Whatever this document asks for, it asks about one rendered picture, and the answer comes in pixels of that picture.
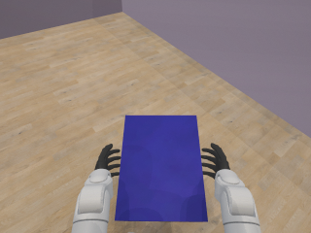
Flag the right robot hand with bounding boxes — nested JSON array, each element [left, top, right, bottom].
[[200, 143, 230, 179]]

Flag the robot right forearm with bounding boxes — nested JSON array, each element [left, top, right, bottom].
[[214, 169, 261, 233]]

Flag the left robot hand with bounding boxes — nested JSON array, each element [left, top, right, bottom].
[[94, 144, 121, 177]]

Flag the robot left forearm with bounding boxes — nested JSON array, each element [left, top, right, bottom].
[[71, 168, 114, 233]]

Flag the carton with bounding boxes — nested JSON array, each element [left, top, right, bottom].
[[115, 115, 208, 222]]

